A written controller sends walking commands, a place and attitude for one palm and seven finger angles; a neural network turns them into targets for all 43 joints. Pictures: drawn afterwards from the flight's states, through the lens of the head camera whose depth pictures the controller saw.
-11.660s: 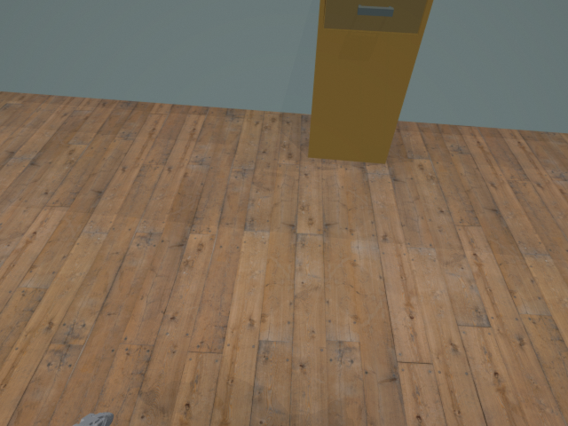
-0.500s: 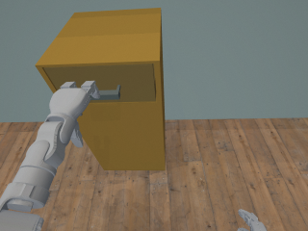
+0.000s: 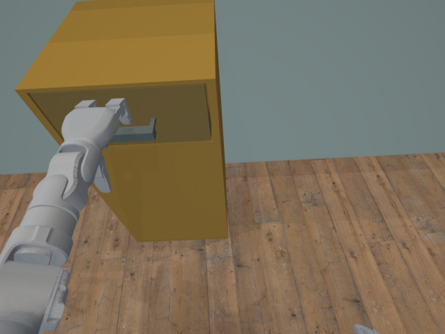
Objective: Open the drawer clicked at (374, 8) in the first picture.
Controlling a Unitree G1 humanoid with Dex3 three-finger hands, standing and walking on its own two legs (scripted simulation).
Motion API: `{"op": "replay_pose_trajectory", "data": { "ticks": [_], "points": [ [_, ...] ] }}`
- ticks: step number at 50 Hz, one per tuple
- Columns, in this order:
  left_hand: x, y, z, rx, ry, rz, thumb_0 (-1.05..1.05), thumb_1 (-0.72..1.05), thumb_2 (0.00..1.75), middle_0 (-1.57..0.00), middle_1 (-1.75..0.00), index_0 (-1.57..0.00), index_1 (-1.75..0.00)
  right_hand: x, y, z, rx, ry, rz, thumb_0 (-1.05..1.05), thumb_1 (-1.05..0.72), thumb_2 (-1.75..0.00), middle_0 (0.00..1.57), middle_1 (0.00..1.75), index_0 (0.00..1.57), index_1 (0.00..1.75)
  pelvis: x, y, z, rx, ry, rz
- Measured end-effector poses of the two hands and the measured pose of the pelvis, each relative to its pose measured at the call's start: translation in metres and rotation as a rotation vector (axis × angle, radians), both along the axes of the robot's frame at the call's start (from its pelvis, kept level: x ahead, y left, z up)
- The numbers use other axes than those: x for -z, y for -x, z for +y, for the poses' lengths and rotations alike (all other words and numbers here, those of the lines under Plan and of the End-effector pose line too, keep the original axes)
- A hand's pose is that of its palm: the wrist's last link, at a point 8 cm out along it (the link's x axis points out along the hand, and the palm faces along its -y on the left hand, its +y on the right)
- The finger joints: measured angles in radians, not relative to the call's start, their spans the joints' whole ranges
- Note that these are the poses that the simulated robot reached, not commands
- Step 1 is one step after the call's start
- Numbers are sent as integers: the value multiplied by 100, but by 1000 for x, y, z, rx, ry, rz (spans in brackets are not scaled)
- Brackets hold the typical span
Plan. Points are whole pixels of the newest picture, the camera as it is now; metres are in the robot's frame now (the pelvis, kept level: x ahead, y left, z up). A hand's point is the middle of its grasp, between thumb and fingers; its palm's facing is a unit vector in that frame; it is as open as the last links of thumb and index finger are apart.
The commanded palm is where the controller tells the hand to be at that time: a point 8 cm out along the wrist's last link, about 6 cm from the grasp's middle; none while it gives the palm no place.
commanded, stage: move the hooked fingers above the handle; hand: left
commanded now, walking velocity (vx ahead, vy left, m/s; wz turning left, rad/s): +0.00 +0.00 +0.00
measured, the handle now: (127, 128) +0.55 +0.26 +0.02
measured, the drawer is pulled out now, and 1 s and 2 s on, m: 0.00 0.00 0.00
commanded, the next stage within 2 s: lower the fingers behind the handle in 1.18 s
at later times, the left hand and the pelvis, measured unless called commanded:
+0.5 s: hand (117, 127) +0.49 +0.25 +0.08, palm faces -0.05 +0.00 -1.00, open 13.9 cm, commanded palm +0.48 +0.26 +0.13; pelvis +0.00 +0.00 -0.01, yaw -1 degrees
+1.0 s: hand (114, 125) +0.50 +0.26 +0.08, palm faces -0.03 -0.01 -1.00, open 13.8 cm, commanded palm +0.48 +0.26 +0.13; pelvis +0.01 +0.01 -0.01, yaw -1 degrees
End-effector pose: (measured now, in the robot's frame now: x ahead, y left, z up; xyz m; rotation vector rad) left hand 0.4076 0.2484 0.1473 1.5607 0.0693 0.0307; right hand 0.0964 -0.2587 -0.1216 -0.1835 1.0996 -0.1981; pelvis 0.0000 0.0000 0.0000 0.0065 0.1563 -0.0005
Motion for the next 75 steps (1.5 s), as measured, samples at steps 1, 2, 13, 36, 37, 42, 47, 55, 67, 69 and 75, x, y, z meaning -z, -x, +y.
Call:
{"op": "replay_pose_trajectory", "data": {
  "ticks": [1,2,13,36,37,42,47,55,67,69,75],
  "points": [
    [0,-3,0,1,0,2,0,-49,30,-32,-120,-32,-120,1,2,0,3,1,5,1,-90,-90,20,30,20,30,0,0,0,1,0,4],
    [1,-5,-1,3,0,3,0,-49,30,-32,-120,-32,-120,1,3,-1,5,2,12,1,-90,-90,20,30,20,30,1,-1,0,1,0,8],
    [9,-32,4,-8,-11,12,0,-49,30,-32,-120,-32,-120,7,37,-10,54,27,108,1,-90,-90,20,30,20,30,5,-2,-1,4,5,57],
    [17,-73,6,-18,2,23,0,-49,30,-34,-121,-33,-122,8,108,-8,152,45,287,1,-90,-90,20,30,20,30,12,-4,7,27,13,134],
    [18,-72,7,-22,-2,27,0,-49,30,-34,-121,-33,-122,9,108,-7,152,43,287,1,-90,-90,20,30,20,30,11,-4,8,27,13,133],
    [21,-69,12,-20,-14,34,0,-49,30,-33,-121,-32,-121,9,101,-4,144,42,272,1,-90,-90,21,30,20,30,11,-4,9,21,15,130],
    [15,-68,9,-3,-3,5,0,-49,30,-33,-120,-32,-120,9,88,-2,122,41,248,1,-90,-90,21,30,20,30,11,-5,10,13,18,126],
    [13,-68,6,-21,-7,13,0,-49,30,-32,-120,-32,-120,9,69,-3,102,37,197,1,-90,-90,21,30,20,30,11,-6,10,11,17,122],
    [13,-62,10,-26,-11,11,0,-49,30,-32,-120,-32,-120,10,64,-7,97,38,196,1,-90,-90,21,30,20,30,10,-8,5,11,15,116],
    [14,-61,12,-33,-9,17,0,-49,30,-32,-120,-32,-120,10,65,-9,95,38,204,1,-90,-90,21,30,20,30,10,-8,5,10,15,115],
    [26,-57,13,-21,-8,52,0,-49,30,-32,-120,-32,-120,10,70,-13,96,52,220,1,-90,-90,21,30,20,30,11,-6,3,6,16,119]
  ]
}}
